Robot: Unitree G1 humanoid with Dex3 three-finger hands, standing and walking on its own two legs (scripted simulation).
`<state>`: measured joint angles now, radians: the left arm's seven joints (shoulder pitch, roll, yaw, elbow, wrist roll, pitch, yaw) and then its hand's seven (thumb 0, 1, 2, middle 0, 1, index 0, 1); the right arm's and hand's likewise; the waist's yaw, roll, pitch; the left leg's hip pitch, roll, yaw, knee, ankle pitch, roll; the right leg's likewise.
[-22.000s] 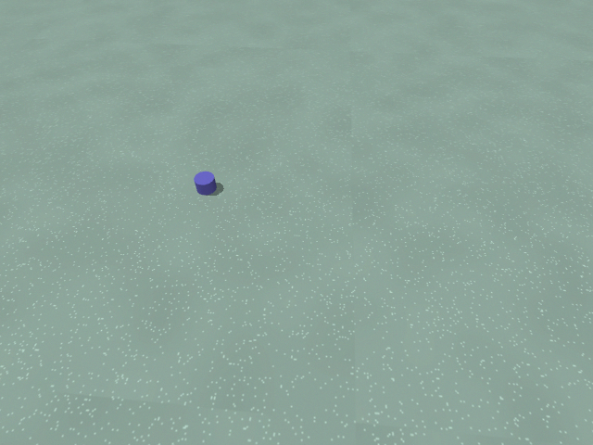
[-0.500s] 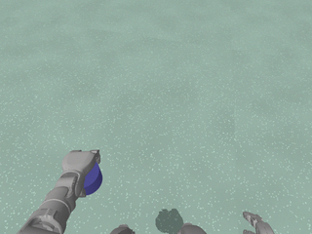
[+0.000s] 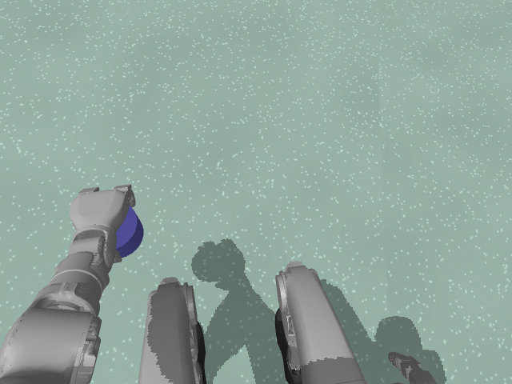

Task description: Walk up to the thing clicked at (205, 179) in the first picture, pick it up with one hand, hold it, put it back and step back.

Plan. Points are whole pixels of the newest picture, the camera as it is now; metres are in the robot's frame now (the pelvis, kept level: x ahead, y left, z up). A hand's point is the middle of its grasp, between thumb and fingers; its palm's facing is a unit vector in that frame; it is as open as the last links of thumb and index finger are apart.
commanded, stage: crouch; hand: left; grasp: from above
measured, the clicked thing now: (113, 229) +0.40 +0.22 -0.18
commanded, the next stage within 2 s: lower in 1.02 s
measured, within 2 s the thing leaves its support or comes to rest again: neither
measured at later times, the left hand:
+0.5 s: hand (128, 232) +0.42 +0.22 -0.30, palm faces -0.47 -0.03 -0.88, open 11.9 cm
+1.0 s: hand (137, 233) +0.43 +0.22 -0.36, palm faces -0.48 -0.03 -0.88, open 11.9 cm
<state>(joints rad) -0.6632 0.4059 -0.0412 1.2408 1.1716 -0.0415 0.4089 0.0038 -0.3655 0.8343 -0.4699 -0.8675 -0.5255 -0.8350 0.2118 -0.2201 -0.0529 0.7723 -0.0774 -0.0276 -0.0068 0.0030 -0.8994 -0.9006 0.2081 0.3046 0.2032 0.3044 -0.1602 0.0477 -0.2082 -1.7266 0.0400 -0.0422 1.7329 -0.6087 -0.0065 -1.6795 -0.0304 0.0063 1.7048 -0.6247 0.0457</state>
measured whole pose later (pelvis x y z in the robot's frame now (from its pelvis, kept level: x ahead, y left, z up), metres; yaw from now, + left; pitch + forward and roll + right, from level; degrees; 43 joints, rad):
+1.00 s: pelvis -0.02 -0.01 -0.17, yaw -3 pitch +36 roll -5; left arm -0.88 0.60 0.08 1.43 1.25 -0.14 0.45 0.00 -0.35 0.82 -0.45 -0.88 -0.51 -0.84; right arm 0.15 -0.25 0.00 0.78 -0.15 -0.08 0.11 0.00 -0.90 -0.90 0.21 0.30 0.20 0.30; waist -0.23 0.01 -0.08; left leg -2.26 0.03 -0.13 2.30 -0.67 -0.03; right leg -2.19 0.00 -0.02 2.25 -0.68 0.05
